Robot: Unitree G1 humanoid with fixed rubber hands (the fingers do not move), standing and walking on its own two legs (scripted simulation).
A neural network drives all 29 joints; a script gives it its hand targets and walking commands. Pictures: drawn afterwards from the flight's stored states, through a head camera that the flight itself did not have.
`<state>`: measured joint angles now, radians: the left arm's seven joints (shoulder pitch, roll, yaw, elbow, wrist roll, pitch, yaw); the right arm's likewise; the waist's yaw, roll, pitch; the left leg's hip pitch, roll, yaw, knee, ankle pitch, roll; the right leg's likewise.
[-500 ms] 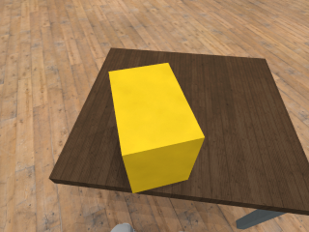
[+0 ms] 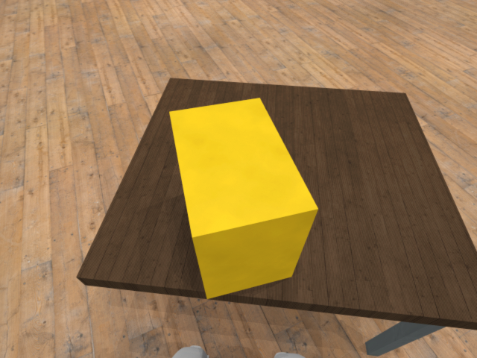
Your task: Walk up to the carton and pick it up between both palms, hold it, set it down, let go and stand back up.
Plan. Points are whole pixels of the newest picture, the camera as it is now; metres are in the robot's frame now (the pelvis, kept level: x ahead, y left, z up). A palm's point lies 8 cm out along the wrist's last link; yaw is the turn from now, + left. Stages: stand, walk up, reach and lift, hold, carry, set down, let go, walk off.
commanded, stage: walk up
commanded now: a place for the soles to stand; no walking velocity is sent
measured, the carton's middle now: (233, 198) +0.43 +0.03 -0.01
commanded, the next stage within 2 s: reach and lift in 0.78 s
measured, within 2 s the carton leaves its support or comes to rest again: neither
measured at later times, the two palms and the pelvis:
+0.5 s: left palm out of the picture +0.07 +0.31 -0.10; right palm out of the picture +0.07 -0.31 -0.09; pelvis +0.00 +0.00 +0.00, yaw +0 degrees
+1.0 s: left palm out of the picture +0.12 +0.29 -0.09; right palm out of the picture +0.08 -0.32 -0.11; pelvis -0.02 -0.01 -0.01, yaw -1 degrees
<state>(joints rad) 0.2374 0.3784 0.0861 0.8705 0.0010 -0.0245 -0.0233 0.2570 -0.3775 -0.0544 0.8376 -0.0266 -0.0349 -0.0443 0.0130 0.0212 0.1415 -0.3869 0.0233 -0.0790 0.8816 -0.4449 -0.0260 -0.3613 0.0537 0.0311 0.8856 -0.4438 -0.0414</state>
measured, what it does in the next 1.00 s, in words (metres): stands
